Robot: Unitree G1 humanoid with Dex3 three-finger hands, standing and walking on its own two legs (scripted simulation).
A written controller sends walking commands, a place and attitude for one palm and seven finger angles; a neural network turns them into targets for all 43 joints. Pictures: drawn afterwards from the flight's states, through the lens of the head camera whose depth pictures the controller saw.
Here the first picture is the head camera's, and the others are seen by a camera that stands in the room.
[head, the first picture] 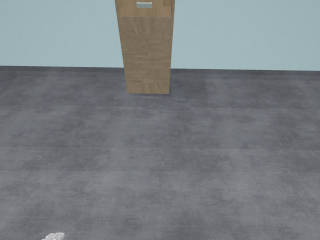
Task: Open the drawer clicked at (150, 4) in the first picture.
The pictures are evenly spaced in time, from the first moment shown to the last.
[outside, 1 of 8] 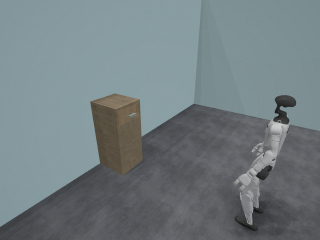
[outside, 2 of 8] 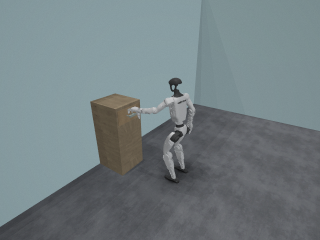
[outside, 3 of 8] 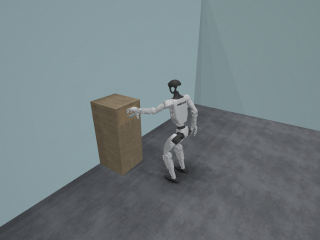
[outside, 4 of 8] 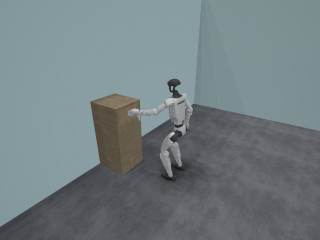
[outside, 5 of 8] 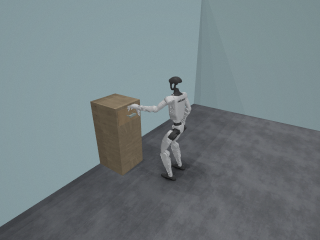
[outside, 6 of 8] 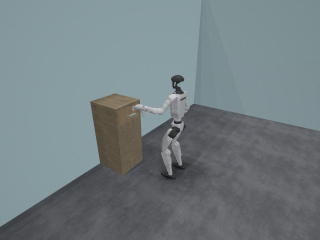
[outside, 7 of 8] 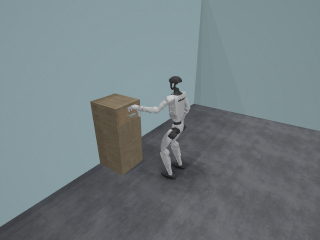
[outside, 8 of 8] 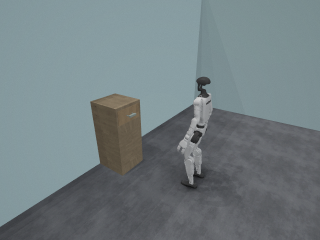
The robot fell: no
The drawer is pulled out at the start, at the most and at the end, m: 0.00 0.00 0.00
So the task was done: no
